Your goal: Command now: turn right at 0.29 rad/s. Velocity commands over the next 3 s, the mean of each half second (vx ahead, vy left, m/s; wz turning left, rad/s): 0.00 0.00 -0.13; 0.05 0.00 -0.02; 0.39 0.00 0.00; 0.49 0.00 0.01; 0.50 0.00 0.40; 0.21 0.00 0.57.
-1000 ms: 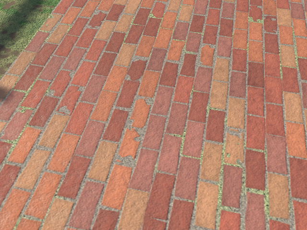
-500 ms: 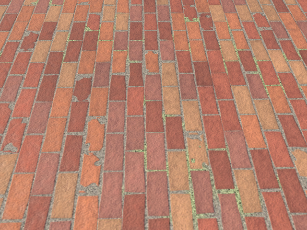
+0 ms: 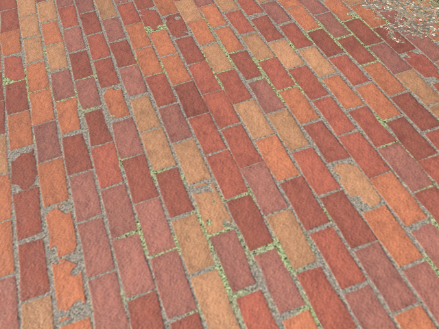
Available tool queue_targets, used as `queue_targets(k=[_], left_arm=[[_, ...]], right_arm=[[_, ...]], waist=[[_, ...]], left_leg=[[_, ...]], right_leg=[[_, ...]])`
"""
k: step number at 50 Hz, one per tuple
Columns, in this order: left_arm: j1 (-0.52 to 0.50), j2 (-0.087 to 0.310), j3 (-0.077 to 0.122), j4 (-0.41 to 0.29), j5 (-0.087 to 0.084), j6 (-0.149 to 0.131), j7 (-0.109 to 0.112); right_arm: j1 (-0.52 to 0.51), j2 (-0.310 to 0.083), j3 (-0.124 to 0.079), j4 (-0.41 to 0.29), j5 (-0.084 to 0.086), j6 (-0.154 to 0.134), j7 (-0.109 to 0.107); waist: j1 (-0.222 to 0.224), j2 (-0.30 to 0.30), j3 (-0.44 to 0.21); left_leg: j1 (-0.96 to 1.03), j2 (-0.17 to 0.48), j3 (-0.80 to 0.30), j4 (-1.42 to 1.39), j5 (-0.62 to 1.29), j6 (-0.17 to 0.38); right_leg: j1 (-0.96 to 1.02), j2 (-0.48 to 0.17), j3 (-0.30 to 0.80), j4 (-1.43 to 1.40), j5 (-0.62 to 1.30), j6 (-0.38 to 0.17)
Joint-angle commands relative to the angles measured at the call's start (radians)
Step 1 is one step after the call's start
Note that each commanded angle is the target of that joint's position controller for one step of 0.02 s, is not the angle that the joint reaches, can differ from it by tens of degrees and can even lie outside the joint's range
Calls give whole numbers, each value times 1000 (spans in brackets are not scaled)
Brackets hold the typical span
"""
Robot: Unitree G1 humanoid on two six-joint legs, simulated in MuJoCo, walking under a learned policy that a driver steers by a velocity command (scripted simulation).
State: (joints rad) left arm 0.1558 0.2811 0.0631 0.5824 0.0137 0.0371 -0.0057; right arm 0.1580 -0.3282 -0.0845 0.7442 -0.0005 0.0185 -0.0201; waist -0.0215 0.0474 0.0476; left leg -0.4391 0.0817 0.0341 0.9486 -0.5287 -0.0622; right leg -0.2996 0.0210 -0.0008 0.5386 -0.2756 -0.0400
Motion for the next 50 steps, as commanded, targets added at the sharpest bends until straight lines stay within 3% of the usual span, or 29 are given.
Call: queue_targets(k=[1, 4, 7, 10, 12, 13, 14, 15, 16, 17, 20, 29, 42, 44, 46, 47, 49, 50], left_arm=[[-24, 147, 36, -45, -10, -36, 11], [-63, 105, 16, -32, -1, -37, 21], [-55, 107, 16, -11, -1, -34, 21], [-39, 114, 14, 18, 0, -29, 14], [-64, 87, 0, 35, -10, -30, 11], [-36, 68, -8, 53, -10, -36, 9], [-5, 53, -13, 65, 6, -44, 7], [50, 59, -7, 71, 11, -51, 1], [2, 72, -8, 78, 16, -48, 4], [-40, 88, -1, 77, 8, -42, 8], [-36, 66, -2, 90, 4, -23, 18], [6, 52, 3, 172, -3, -30, 27], [31, 59, 6, 305, -9, -29, 44], [57, 62, 9, 334, -18, -25, 47], [45, 61, 11, 331, -26, -36, 47], [29, 50, 8, 323, -30, -52, 44], [-4, 11, 1, 311, -38, -91, 29], [-18, 16, 2, 308, -40, -104, 20]], right_arm=[[-28, -105, -27, -63, -2, -3, -13], [26, -69, -18, -39, 0, 0, -8], [-12, -32, 4, -47, -1, -2, -3], [-16, -48, 5, -50, 4, -3, 1], [26, -33, 11, -31, -2, -10, 5], [38, -40, 14, -26, -17, -16, 7], [49, -86, 9, -32, -26, -20, 4], [20, -145, -5, -18, -14, -21, 3], [-2, -84, 4, -23, -7, -25, 10], [-9, -53, 15, -22, -14, -30, 14], [-3, -38, 24, -9, -18, -48, 12], [18, -31, 35, 27, -11, -46, -3], [29, -17, 41, 125, -7, -43, -4], [55, -30, 35, 150, 2, -37, -8], [66, -49, 29, 150, 13, -38, -15], [95, -61, 25, 155, 19, -47, -16], [151, -111, 8, 180, 26, -68, -14], [150, -118, 3, 180, 26, -74, -13]], waist=[[24, -186, -130], [-8, -186, -146], [22, -190, -130], [39, -193, -110], [-1, -169, -94], [-8, -133, -95], [16, -62, -111], [84, 72, -104], [44, 74, -97], [27, 53, -70], [24, 36, -55], [14, -49, -55], [20, -45, -39], [20, -31, -44], [12, 3, 46], [-1, 30, 81], [-8, 131, 100], [-8, 133, 112]], left_leg=[[-167, 2, -77, 156, 45, -15], [-49, -16, -61, 86, 159, -33], [31, -15, -53, -125, 159, -28], [104, -26, -44, -266, 145, -14], [216, -37, -30, -474, 302, 8], [299, -22, -58, -561, 450, 24], [366, 53, -140, -557, 633, 49], [324, 69, -133, -501, 576, 93], [230, 46, -131, -527, 398, 110], [193, 29, -123, -544, 328, 97], [187, 8, -100, -538, 331, 69], [220, -11, -83, -513, 367, 73], [228, -33, -66, -535, 395, 75], [219, -54, -56, -539, 122, 97], [159, -12, -137, -586, -190, 151], [166, 39, -217, -627, -266, 186], [222, 196, -443, -748, -325, 274], [202, 236, -500, -778, -289, 301]], right_leg=[[199, -266, 249, -185, 489, -189], [140, -215, 173, -189, 525, -180], [138, -209, 178, -184, 429, -180], [119, -229, 235, -183, 326, -197], [73, -203, 235, -165, 240, -160], [40, -175, 226, -160, 182, -114], [6, -123, 192, -120, 93, -59], [11, -54, 121, -130, 27, -21], [82, -34, 91, -113, 22, 11], [93, -34, 88, -95, 28, 13], [90, -45, 102, -93, 85, -2], [90, -47, 98, -94, 152, 13], [128, -49, 88, -105, 199, 23], [107, -9, 49, -81, -79, 8], [-22, 4, 40, -44, -347, -13], [-87, 1, 36, -3, -353, -18], [-159, 6, -28, 144, -186, -10], [-156, -20, -9, 174, -158, -20]])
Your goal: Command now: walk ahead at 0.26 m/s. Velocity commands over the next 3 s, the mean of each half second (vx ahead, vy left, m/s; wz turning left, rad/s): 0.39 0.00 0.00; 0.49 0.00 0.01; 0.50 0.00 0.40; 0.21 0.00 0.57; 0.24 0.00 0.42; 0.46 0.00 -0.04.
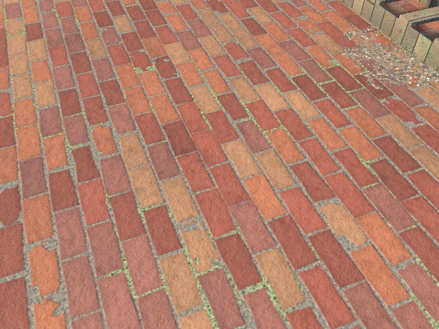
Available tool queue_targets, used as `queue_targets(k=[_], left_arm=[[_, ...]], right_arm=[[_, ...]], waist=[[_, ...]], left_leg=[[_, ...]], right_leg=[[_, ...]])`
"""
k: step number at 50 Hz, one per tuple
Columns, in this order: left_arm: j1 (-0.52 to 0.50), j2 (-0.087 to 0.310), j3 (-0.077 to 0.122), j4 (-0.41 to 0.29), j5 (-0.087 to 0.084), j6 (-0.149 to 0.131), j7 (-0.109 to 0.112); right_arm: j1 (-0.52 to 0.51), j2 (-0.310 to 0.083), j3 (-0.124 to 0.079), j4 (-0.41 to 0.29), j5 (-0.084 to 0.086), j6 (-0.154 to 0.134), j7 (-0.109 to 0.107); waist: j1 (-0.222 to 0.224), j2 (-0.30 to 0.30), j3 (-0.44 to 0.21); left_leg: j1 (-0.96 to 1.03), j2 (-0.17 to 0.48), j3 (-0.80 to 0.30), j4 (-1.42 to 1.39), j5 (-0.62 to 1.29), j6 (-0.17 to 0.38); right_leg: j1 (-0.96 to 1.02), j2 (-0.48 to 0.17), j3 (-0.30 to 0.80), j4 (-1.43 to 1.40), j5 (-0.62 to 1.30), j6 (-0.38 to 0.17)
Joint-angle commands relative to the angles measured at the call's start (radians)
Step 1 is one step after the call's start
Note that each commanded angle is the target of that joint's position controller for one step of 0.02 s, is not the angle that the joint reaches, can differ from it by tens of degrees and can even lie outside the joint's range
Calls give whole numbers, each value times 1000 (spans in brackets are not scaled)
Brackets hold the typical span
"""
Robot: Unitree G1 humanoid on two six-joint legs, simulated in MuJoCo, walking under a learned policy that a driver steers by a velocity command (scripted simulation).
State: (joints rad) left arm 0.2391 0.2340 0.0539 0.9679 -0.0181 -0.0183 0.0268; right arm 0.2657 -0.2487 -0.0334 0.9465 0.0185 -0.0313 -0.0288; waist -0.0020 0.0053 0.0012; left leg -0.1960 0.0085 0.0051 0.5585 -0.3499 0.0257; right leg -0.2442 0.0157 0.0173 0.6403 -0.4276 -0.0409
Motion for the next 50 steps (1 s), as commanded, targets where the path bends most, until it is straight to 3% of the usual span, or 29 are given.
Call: queue_targets(k=[1, 3, 4, 5, 6, 7, 8, 10, 12, 16, 18, 20, 22, 23, 24, 25, 26, 27, 28, 29, 30, 31, 32, 34, 36, 39, 44, 48, 50], left_arm=[[-87, 64, 12, -72, -12, -58, -20], [38, 64, 18, -10, -17, -69, -28], [125, 91, 30, 34, -10, -67, -28], [249, 164, 52, 68, -6, -69, -23], [322, 250, 68, 73, -2, -77, -35], [265, 173, 42, 57, 13, -90, -37], [220, 125, 27, 39, 13, -98, -38], [173, 112, 15, 25, 9, -95, -42], [194, 74, -2, 33, 14, -78, -38], [200, 128, -1, 27, 17, -63, -11], [233, 155, 4, 36, 14, -67, -6], [247, 162, 9, 49, 1, -71, -5], [236, 165, 14, 53, -5, -68, -6], [222, 175, 19, 49, -1, -64, -7], [208, 187, 24, 45, 5, -57, -7], [195, 184, 24, 40, 12, -46, -7], [191, 168, 17, 29, 20, -39, -7], [301, 51, -16, 6, 30, -49, -18], [324, 10, -32, 25, 9, -76, -26], [219, 116, -2, -7, -21, -99, -31], [127, 147, 4, -38, -36, -109, -29], [90, 140, 7, -45, -26, -109, -21], [101, 132, 15, -41, -10, -98, -13], [139, 87, 12, -33, -1, -72, -9], [98, 85, 14, -55, 4, -57, -6], [-35, 100, 18, -106, 18, -59, -6], [-218, 69, 0, -158, 9, -77, -28], [-329, 79, -7, -209, 2, -86, -52], [-323, 104, 0, -224, 1, -95, -62]], right_arm=[[15, -195, -47, -32, 6, -28, -2], [-90, -175, -41, -65, 17, -25, 8], [-122, -147, -34, -80, 13, -26, 11], [-160, -77, -15, -110, 7, -36, 14], [-178, -82, -16, -149, 10, -56, 9], [-160, -126, -28, -142, 25, -68, 13], [-121, -121, -27, -125, 35, -76, 24], [-140, -119, -32, -121, 19, -85, 35], [-158, -91, -30, -126, 6, -80, 53], [-313, -28, -1, -187, 0, -68, 64], [-370, -36, 3, -210, 6, -65, 66], [-393, -62, -1, -226, 13, -62, 69], [-389, -91, -10, -234, 12, -65, 74], [-355, -110, -19, -229, 11, -67, 75], [-289, -134, -32, -213, 9, -66, 73], [-146, -165, -53, -170, 11, -61, 67], [25, -200, -73, -121, 12, -55, 57], [160, -295, -94, -93, -16, -50, 50], [172, -250, -78, -79, -11, -49, 58], [75, -188, -57, -87, -3, -56, 62], [-15, -151, -47, -106, -6, -62, 62], [-86, -128, -38, -112, -15, -71, 67], [-126, -101, -31, -115, -26, -80, 71], [-130, -90, -28, -100, -27, -86, 75], [-95, -112, -31, -78, -23, -90, 67], [-28, -147, -38, -54, -22, -86, 44], [72, -169, -39, -21, -7, -73, 25], [155, -170, -42, 17, 0, -49, 24], [158, -181, -48, 20, 3, -36, 20]], waist=[[-8, 167, 155], [72, 141, 126], [102, 91, 92], [135, -123, 51], [154, -300, 38], [112, -175, 66], [80, -124, 80], [57, -72, 93], [51, -96, 78], [75, -77, 120], [87, -98, 135], [74, -110, 153], [45, -104, 141], [17, -110, 107], [-23, -127, 47], [-96, -128, -41], [-170, -110, -141], [-137, 123, -311], [-119, 264, -422], [-111, 187, -235], [-83, 115, -110], [-43, 36, -35], [-4, 46, -17], [32, 70, -8], [37, 60, 26], [7, 30, 61], [-58, 27, 75], [-88, 24, 98], [-61, 40, 86]], left_leg=[[-59, 311, -460, -386, -419, 211], [-179, 214, -293, -318, -282, 142], [-256, 142, -191, -203, -158, 95], [-397, 16, -14, 101, -44, 18], [-564, -52, 9, 369, -159, -10], [-657, -4, -74, 546, -202, 4], [-695, 32, -99, 603, -120, 28], [-725, 91, -72, 573, 30, 42], [-653, 107, -30, 498, 114, 22], [-512, 67, 43, 202, 278, -30], [-417, 37, 63, 82, 350, -30], [-389, 36, 37, 17, 381, -8], [-369, 32, 22, -26, 367, 25], [-319, 17, 26, -28, 345, 43], [-226, -10, 44, -15, 314, 62], [-51, -42, 67, -8, 291, 88], [204, -3, 23, 9, 278, 120], [593, 262, -385, -23, 108, 254], [647, 391, -797, -266, -109, 335], [493, 351, -718, -316, -183, 276], [326, 320, -562, -333, -120, 241], [162, 282, -435, -361, 15, 221], [64, 238, -340, -382, 107, 200], [-32, 203, -256, -428, 161, 206], [-67, 198, -205, -465, 196, 223], [-17, 197, -170, -485, 248, 224], [43, 164, -78, -477, 296, 180], [198, 218, -98, -406, 346, 178], [255, 247, -135, -345, 416, 166]], right_leg=[[-178, -26, -23, 46, -20, -35], [92, -6, -53, -182, 63, -59], [242, -16, -10, -210, 141, -54], [373, -175, 275, -340, -13, -119], [461, -361, 628, -461, -15, -244], [456, -393, 639, -449, 29, -269], [460, -357, 538, -439, 81, -239], [444, -311, 377, -460, 233, -177], [391, -252, 238, -476, 423, -145], [220, -192, 99, -533, 477, -140], [171, -198, 80, -568, 446, -140], [203, -231, 74, -573, 451, -134], [279, -262, 61, -528, 552, -114], [315, -269, 50, -473, 697, -101], [338, -268, 35, -384, 882, -88], [316, -238, 6, -214, 1022, -68], [175, -197, -14, 13, 954, -39], [-189, -60, -40, 418, 511, 13], [-351, 53, 74, 662, -115, 26], [-456, -13, 121, 751, -84, 1], [-469, -67, 87, 736, 3, -19], [-423, -116, 68, 670, 89, -20], [-354, -153, 74, 606, 141, -21], [-280, -172, 70, 547, 169, -12], [-321, -183, 56, 478, 211, 8], [-439, -189, 51, 294, 374, 40], [-383, -130, -7, -12, 577, 49], [-421, -108, 1, -114, 504, 30], [-387, -92, 10, -158, 420, 11]])
Over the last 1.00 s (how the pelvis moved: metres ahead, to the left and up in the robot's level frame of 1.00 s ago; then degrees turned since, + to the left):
0.03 0.02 0.00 -2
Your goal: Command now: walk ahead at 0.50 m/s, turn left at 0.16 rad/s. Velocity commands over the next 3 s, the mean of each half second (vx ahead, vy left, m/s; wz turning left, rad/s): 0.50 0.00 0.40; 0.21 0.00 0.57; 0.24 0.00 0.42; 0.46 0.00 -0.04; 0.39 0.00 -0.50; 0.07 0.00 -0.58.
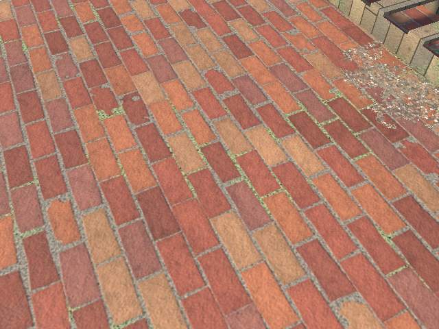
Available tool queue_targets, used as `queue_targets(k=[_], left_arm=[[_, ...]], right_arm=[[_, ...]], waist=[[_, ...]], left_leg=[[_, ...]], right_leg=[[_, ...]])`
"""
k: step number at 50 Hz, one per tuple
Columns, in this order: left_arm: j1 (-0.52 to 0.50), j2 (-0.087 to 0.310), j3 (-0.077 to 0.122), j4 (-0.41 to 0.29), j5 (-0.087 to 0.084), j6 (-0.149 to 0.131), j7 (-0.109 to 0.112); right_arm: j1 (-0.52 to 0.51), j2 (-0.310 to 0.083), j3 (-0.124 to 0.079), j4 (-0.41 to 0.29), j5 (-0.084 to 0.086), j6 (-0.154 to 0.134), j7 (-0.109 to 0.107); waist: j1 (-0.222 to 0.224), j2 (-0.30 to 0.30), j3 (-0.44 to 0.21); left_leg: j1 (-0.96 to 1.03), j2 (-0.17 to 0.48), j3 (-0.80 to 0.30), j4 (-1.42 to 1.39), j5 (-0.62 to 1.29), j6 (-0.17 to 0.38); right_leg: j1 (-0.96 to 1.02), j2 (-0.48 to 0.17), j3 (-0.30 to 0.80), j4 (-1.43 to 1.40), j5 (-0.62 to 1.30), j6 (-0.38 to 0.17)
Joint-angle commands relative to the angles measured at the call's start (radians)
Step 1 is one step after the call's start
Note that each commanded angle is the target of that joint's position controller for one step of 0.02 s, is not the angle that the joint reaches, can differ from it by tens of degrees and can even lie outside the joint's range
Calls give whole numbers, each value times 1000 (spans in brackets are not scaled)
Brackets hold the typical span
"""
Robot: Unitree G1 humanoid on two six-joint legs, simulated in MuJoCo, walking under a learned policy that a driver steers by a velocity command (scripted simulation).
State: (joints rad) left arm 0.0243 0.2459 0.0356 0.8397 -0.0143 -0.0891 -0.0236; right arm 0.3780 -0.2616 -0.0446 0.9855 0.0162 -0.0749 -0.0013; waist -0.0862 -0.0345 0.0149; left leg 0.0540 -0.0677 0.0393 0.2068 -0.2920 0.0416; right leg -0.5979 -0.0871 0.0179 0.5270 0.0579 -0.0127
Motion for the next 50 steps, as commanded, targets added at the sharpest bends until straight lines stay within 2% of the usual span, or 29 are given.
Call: queue_targets(k=[1, 2, 3, 4, 5, 6, 7, 8, 9, 11, 13, 15, 20, 24, 26, 28, 29, 30, 31, 32, 33, 34, 35, 36, 38, 41, 44, 47, 50], left_arm=[[-74, 112, 25, -91, -4, -28, -13], [10, 140, 39, -72, -4, -33, -11], [178, 193, 66, -23, -1, -36, -2], [376, 274, 87, 9, 17, -35, 10], [419, 316, 96, 38, 17, -23, 6], [397, 199, 66, 19, 15, -22, 7], [315, 156, 52, 7, 15, -25, 12], [241, 136, 44, -3, 17, -27, 12], [194, 111, 39, -3, 18, -30, 10], [155, 88, 35, 5, 30, -36, 9], [150, 105, 42, 18, 27, -41, 13], [162, 125, 50, 29, 30, -41, 23], [193, 167, 63, 38, 25, -25, 42], [256, 196, 76, 58, 4, 0, 46], [239, 215, 83, 53, -3, 18, 49], [209, 240, 90, 35, -10, 41, 59], [190, 235, 86, 24, -15, 48, 61], [221, 198, 72, 7, 9, 40, 59], [327, 57, 30, -40, 49, 17, 46], [287, 142, 38, -28, 18, -8, 35], [201, 170, 47, -61, -19, -15, 33], [168, 164, 46, -58, -10, -16, 43], [159, 171, 52, -51, 11, -8, 56], [170, 184, 60, -52, 16, 10, 61], [195, 163, 60, -61, 24, 34, 64], [173, 138, 52, -82, 32, 49, 73], [110, 138, 50, -108, 28, 60, 73], [46, 140, 49, -132, 20, 64, 68], [12, 144, 49, -149, 18, 53, 61]], right_arm=[[34, -180, -41, -24, 5, 13, -9], [8, -188, -43, -32, 5, 17, -9], [-3, -165, -33, -43, -2, 19, -7], [-6, -113, -11, -78, -23, 15, -7], [136, 18, 22, -77, -6, -5, 1], [71, -110, -7, -66, 22, -18, -1], [-18, -158, -25, -96, 40, -24, -3], [-56, -145, -26, -102, 36, -23, -10], [-72, -130, -32, -103, 23, -16, -14], [-39, -84, -35, -103, 24, 11, -9], [-58, -57, -34, -125, 22, 34, -6], [-100, -54, -35, -154, 14, 44, -5], [-253, -37, -24, -215, 4, 33, 25], [-362, -42, -20, -277, 5, 34, 50], [-363, -64, -30, -300, 3, 36, 60], [-230, -117, -60, -284, -1, 37, 63], [-77, -169, -90, -246, 0, 34, 55], [18, -255, -121, -226, -2, 41, 29], [-49, -359, -125, -257, -26, 40, 19], [-21, -303, -109, -298, -27, 35, 30], [-70, -255, -97, -301, -22, 29, 34], [-129, -210, -88, -301, 0, 24, 33], [-181, -177, -80, -311, 8, 28, 25], [-215, -158, -72, -325, -3, 33, 19], [-222, -174, -76, -336, -23, 35, 13], [-201, -202, -84, -336, -13, 41, -4], [-196, -203, -82, -343, -1, 66, -25], [-195, -204, -81, -351, -3, 85, -38], [-187, -203, -80, -355, -8, 96, -41]], waist=[[48, 98, 51], [101, 112, 1], [178, 103, -113], [243, 4, -291], [167, -278, -427], [207, -162, -365], [195, -119, -218], [164, -49, -142], [139, -36, -82], [92, -67, -46], [74, -49, -7], [74, -28, 19], [117, -4, 56], [148, 3, 85], [121, -15, 79], [41, -48, -16], [-39, -26, -99], [-67, 94, -179], [79, 337, -295], [0, 177, -481], [4, 125, -366], [32, 49, -229], [61, 33, -162], [93, 51, -136], [120, 67, -139], [118, 83, -163], [97, 111, -166], [74, 140, -135], [59, 166, -111]], left_leg=[[14, 326, -181, 47, 433, 142], [1, 306, -171, 138, 583, 127], [-75, 246, -135, 325, 645, 98], [-287, 168, -86, 643, 394, 58], [-665, 9, -70, 958, -256, 0], [-752, 57, -189, 1071, -288, 8], [-804, 102, -172, 1086, -193, 17], [-770, 149, -151, 1058, -104, 11], [-739, 176, -150, 1011, -46, 5], [-654, 208, -149, 971, 12, -1], [-678, 221, -141, 942, 42, -11], [-729, 226, -145, 872, 112, -24], [-717, 206, -68, 583, 322, -23], [-749, 187, -20, 470, 281, 9], [-708, 149, 20, 437, 199, 37], [-519, 56, 85, 424, 133, 73], [-306, 8, 88, 341, 237, 103], [-35, 104, -82, 318, 514, 152], [265, 387, -595, 305, 803, 356], [304, 442, -721, 237, 817, 411], [221, 407, -586, 215, 795, 380], [68, 342, -463, 201, 721, 318], [-63, 302, -400, 178, 670, 279], [-175, 274, -360, 152, 680, 264], [-272, 256, -332, 133, 744, 264], [-276, 233, -312, 144, 765, 249], [-257, 210, -341, 151, 582, 208], [-257, 193, -398, 149, 370, 177], [-234, 194, -460, 177, 337, 177]], right_leg=[[30, 28, 0, -56, -107, -27], [163, 57, -24, -79, -127, -45], [415, 55, -25, -70, -105, -78], [744, -138, 174, -22, -99, -145], [1055, -354, 611, -130, -299, -278], [990, -325, 630, -198, -393, -240], [859, -296, 465, -220, -344, -192], [722, -261, 354, -252, -249, -174], [617, -228, 266, -292, -197, -165], [504, -187, 146, -354, -152, -155], [457, -187, 61, -389, -81, -167], [456, -188, -3, -408, -40, -175], [494, -164, -153, -424, -8, -153], [633, -206, -201, -373, 49, -136], [681, -216, -230, -282, 279, -113], [684, -193, -251, -44, 640, -79], [616, -149, -268, 165, 615, -40], [388, -87, -269, 461, 234, 31], [-8, 124, -169, 835, -725, 103], [-24, 115, 65, 933, -769, 87], [-93, 80, 69, 922, -684, 68], [-111, 35, 57, 834, -590, 59], [-77, 5, 57, 763, -526, 61], [-6, -8, 61, 726, -494, 61], [58, 9, 51, 663, -459, 73], [39, 35, 55, 542, -388, 96], [12, 51, 76, 422, -303, 111], [12, 71, 96, 308, -265, 114], [27, 93, 111, 221, -294, 109]])
Over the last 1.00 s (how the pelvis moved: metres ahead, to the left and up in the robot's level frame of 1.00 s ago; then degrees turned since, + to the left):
0.48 0.02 0.01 1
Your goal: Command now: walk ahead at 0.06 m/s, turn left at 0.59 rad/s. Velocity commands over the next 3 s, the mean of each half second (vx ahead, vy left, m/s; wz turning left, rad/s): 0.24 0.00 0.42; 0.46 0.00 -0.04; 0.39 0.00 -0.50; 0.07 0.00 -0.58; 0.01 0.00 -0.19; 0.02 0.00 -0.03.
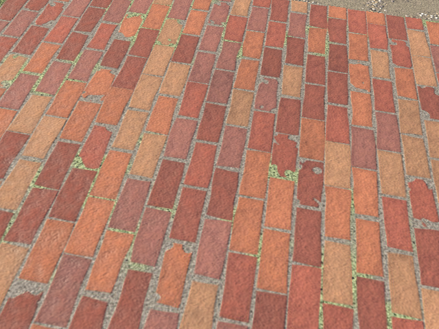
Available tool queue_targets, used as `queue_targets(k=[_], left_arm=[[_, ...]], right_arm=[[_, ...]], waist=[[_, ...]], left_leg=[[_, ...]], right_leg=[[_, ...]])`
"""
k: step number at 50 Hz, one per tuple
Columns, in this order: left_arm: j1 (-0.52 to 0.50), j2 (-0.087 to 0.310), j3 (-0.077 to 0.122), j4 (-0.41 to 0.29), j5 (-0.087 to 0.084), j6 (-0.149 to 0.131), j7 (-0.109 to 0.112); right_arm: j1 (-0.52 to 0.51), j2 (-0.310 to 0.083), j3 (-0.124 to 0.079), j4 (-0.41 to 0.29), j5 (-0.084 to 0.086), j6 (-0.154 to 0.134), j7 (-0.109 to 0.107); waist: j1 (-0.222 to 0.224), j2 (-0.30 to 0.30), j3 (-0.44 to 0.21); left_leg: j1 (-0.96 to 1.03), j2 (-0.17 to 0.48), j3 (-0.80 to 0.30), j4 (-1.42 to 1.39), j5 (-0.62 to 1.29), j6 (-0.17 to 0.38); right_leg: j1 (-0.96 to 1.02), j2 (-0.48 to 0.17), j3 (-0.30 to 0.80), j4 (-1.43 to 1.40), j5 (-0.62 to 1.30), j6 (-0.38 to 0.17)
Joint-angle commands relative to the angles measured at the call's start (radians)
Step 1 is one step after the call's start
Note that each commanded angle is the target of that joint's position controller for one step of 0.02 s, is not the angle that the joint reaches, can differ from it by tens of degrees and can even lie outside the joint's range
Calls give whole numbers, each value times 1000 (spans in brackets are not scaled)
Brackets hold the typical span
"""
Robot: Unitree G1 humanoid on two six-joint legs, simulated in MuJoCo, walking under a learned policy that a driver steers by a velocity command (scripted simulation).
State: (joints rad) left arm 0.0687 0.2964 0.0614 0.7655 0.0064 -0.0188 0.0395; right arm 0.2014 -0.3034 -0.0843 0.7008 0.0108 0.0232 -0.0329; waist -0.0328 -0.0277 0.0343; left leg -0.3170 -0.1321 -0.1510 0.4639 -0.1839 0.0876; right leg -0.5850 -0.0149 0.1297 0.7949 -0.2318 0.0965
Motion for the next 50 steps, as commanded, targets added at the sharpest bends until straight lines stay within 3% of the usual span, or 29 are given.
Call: queue_targets(k=[1, 4, 5, 6, 7, 8, 9, 10, 11, 13, 15, 18, 21, 24, 26, 27, 28, 29, 30, 31, 33, 36, 38, 40, 43, 46, 48, 49, 50], left_arm=[[-35, 96, 24, -79, -3, -22, -5], [-13, 105, 28, -82, -8, -39, -17], [16, 107, 31, -76, -10, -44, -21], [61, 112, 35, -64, -11, -49, -26], [96, 150, 46, -61, -2, -47, -25], [83, 224, 59, -69, 13, -34, -15], [151, 208, 62, -53, 24, -31, -20], [145, 162, 51, -67, 11, -36, -20], [136, 130, 44, -69, 1, -35, -18], [133, 115, 34, -64, -12, -34, -12], [164, 122, 33, -54, -4, -40, -14], [178, 146, 40, -49, -12, -49, -22], [209, 180, 48, -36, -24, -50, -37], [221, 185, 46, -25, -42, -43, -49], [227, 135, 26, -17, -33, -46, -52], [200, 62, 0, -36, -14, -54, -57], [211, 15, -16, -95, -14, -78, -50], [172, 119, 11, -97, -32, -91, -44], [162, 149, 22, -98, -45, -97, -49], [160, 133, 19, -84, -39, -97, -51], [151, 112, 19, -80, -16, -93, -58], [135, 69, 7, -85, -10, -78, -68], [72, 42, -6, -103, -9, -75, -70], [11, 23, -18, -115, -18, -75, -78], [-70, 31, -22, -144, -30, -74, -93], [-114, 48, -17, -175, -32, -73, -109], [-79, 72, -5, -181, -25, -71, -114], [-10, 99, 10, -169, -23, -67, -111], [131, 137, 34, -134, -23, -61, -104]], right_arm=[[-8, -160, -40, -73, -3, 0, -9], [-21, -156, -37, -90, 3, 8, -7], [-41, -153, -34, -100, 10, 12, -8], [-61, -147, -30, -111, 16, 15, -9], [-45, -108, -17, -121, 8, 16, -8], [36, -50, -1, -126, 0, 11, -3], [26, -116, -15, -141, 0, -3, 1], [11, -167, -29, -131, -2, -12, 5], [-11, -166, -32, -120, -3, -12, 8], [-19, -121, -21, -115, -4, -13, 18], [-43, -73, -4, -118, 2, -33, 33], [-102, -37, 15, -133, -3, -61, 44], [-130, -39, 20, -137, 4, -78, 53], [-77, -58, 13, -120, 12, -85, 57], [60, -91, -8, -78, 16, -79, 44], [196, -150, -25, -59, 6, -78, 31], [267, -279, -53, -51, -9, -72, 31], [278, -214, -38, -40, -4, -84, 40], [232, -155, -16, -42, -4, -94, 45], [188, -119, -4, -50, -9, -100, 48], [123, -86, 8, -55, -14, -100, 50], [114, -97, 3, -43, -8, -105, 43], [123, -110, -1, -25, -5, -104, 36], [141, -128, -5, -6, -6, -104, 30], [190, -146, -10, 32, 1, -109, 30], [203, -151, -15, 60, 4, -102, 28], [191, -170, -21, 61, -1, -92, 20], [185, -183, -24, 58, -5, -84, 15], [173, -182, -21, 50, -7, -73, 7]], waist=[[4, 164, -131], [14, 179, -145], [36, 181, -145], [66, 172, -158], [66, 104, -187], [-3, -156, -190], [33, -256, -162], [47, -163, -122], [53, -112, -92], [58, -118, -49], [75, -125, -27], [94, -130, -31], [104, -141, -30], [60, -124, -30], [-12, -89, -77], [-76, 42, -158], [-71, 327, -200], [-97, 242, -151], [-66, 215, -67], [-46, 180, -38], [-5, 145, 6], [17, 119, 0], [5, 103, 12], [-17, 112, 23], [-44, 101, 48], [-38, 87, 60], [-5, 106, 9], [34, 124, -52], [111, 114, -138]], left_leg=[[150, 261, -289, -61, 265, 133], [193, 258, -352, 2, 405, 124], [191, 240, -360, 24, 407, 106], [148, 207, -350, 43, 295, 77], [41, 155, -306, 124, 47, 35], [-167, -1, -115, 314, -383, -25], [-354, 1, -36, 490, -483, -56], [-400, 70, -33, 585, -398, -77], [-410, 94, -13, 614, -325, -94], [-429, 117, 13, 628, -242, -119], [-385, 125, 73, 556, -179, -120], [-276, 152, 135, 363, -116, -112], [-138, 142, 172, 200, -101, -96], [28, 122, 198, 41, -16, -63], [268, 126, 170, -11, -12, -28], [449, 291, -39, -70, -78, 25], [585, 509, -446, -185, -266, 182], [533, 521, -545, -229, -378, 236], [485, 483, -442, -231, -378, 206], [428, 431, -342, -243, -300, 181], [322, 376, -213, -277, -73, 152], [268, 344, -86, -311, 165, 152], [235, 320, -14, -318, 220, 137], [215, 311, 51, -328, 220, 116], [241, 342, 90, -339, 184, 101], [350, 385, 129, -295, 281, 76], [407, 386, 168, -190, 586, 48], [426, 375, 192, -80, 784, 31], [385, 340, 238, 116, 899, 1]], right_leg=[[28, 29, 1, -71, -26, -3], [104, 48, -2, -183, -61, -25], [164, 49, -11, -278, -14, -39], [280, 36, -27, -407, 99, -58], [440, -83, 52, -449, 164, -103], [587, -283, 279, -463, 265, -227], [610, -391, 477, -507, 133, -345], [590, -369, 437, -515, -29, -348], [560, -305, 352, -526, -160, -308], [528, -246, 274, -562, -246, -273], [481, -207, 189, -604, -201, -273], [441, -190, 101, -617, -90, -278], [392, -200, 59, -606, -37, -282], [340, -218, 54, -557, -47, -271], [245, -179, 8, -433, 3, -219], [130, -98, -90, -153, -26, -155], [-166, 13, -175, 166, -272, -102], [-276, -18, -84, 345, -334, -102], [-326, -63, -68, 388, -244, -124], [-306, -89, -73, 375, -154, -131], [-245, -119, -73, 298, -48, -120], [-196, -110, -103, 192, 64, -84], [-155, -96, -115, 44, 159, -70], [-99, -75, -133, -86, 266, -74], [-58, -53, -138, -184, 337, -104], [-78, -34, -128, -231, 270, -153], [7, 14, -168, -236, 186, -188], [108, 52, -199, -228, 146, -208], [301, 93, -225, -254, 160, -236]])
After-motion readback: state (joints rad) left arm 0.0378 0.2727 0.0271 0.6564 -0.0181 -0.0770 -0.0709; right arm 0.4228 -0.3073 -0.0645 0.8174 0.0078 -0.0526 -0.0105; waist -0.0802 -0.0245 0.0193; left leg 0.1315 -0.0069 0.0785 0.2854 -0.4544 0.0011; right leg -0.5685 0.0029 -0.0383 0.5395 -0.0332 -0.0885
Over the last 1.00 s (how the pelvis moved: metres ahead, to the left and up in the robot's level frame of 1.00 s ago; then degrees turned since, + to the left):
0.44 0.08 0.00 32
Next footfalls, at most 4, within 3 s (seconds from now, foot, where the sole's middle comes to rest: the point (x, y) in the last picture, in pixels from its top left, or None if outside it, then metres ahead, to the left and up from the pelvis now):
0.14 right None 0.13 -0.15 -0.78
0.54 left None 0.18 0.14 -0.78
1.02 right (215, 287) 0.56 -0.02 -0.78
1.46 left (157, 217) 0.81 0.18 -0.78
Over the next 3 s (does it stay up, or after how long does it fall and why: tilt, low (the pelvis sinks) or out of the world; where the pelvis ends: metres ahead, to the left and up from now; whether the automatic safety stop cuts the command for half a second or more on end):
stays up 0.71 0.07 -0.01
